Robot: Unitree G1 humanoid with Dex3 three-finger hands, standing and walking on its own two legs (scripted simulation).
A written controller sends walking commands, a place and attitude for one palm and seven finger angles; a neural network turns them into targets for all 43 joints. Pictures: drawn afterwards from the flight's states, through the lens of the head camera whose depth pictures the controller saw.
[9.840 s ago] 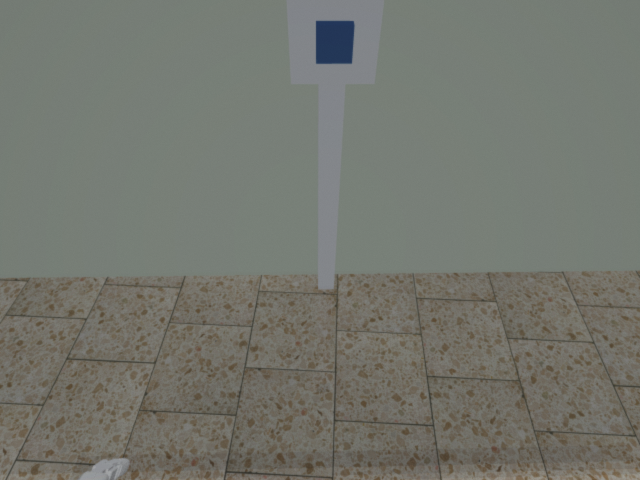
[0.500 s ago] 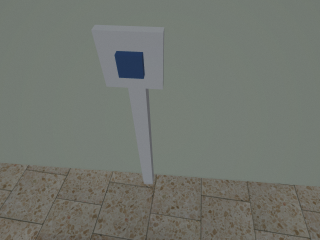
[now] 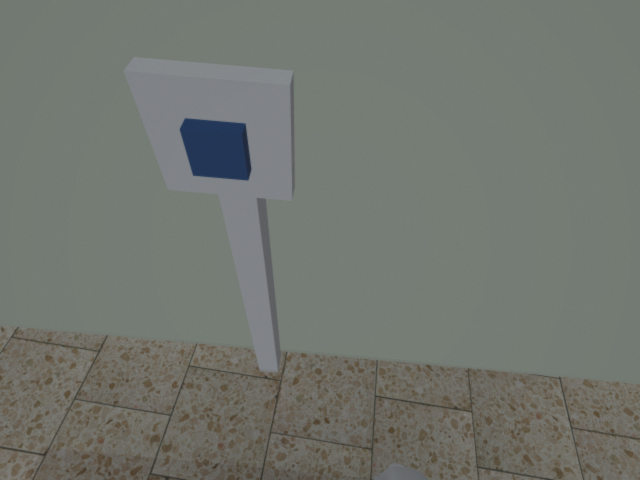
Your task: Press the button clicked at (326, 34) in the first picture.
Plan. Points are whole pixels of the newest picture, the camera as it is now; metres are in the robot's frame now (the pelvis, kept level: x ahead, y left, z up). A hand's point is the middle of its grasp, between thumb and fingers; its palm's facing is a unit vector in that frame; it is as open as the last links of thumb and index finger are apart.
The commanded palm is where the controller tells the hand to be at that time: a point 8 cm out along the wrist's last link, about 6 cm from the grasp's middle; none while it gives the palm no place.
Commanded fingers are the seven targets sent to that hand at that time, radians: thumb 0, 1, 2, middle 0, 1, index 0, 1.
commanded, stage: come to a stop and stand still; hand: left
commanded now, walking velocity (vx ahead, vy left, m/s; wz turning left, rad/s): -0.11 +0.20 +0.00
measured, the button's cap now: (218, 149) +0.46 +0.17 +0.15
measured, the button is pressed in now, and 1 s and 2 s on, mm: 0 0 0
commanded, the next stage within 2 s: look again from close up in 0.80 s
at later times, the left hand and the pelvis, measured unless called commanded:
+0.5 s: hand out of the picture +0.03 +0.17 -0.19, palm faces +0.10 -0.97 -0.22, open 7.4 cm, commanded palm none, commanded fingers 0.00 0.90 0.90 -0.20 -0.30 -0.20 -0.30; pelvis -0.01 -0.02 -0.01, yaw +2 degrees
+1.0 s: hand out of the picture +0.01 +0.14 -0.17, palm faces +0.03 -0.97 -0.24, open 7.4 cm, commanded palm none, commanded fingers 0.00 0.90 0.90 -0.20 -0.30 -0.20 -0.30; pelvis +0.00 -0.04 +0.00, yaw +1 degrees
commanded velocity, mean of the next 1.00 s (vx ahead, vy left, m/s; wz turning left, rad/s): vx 0.00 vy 0.06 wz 0.00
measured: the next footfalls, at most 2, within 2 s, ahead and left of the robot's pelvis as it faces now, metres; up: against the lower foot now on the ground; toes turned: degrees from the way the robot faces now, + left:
right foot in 0.08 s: +0.09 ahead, -0.18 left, +0.00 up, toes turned -5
left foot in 0.40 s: +0.03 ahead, +0.08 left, +0.00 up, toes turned +5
